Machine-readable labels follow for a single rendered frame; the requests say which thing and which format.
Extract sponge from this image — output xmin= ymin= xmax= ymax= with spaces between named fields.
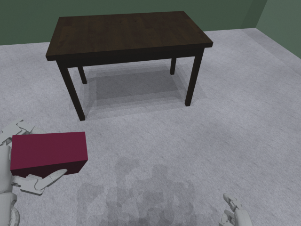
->
xmin=10 ymin=132 xmax=88 ymax=179

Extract table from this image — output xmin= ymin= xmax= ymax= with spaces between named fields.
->
xmin=46 ymin=11 xmax=213 ymax=121

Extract robot right hand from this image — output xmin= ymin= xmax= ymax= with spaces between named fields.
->
xmin=219 ymin=193 xmax=253 ymax=226

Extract robot left hand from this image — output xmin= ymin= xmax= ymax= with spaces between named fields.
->
xmin=0 ymin=118 xmax=67 ymax=196

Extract robot left forearm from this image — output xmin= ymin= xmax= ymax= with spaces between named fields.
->
xmin=0 ymin=192 xmax=20 ymax=226

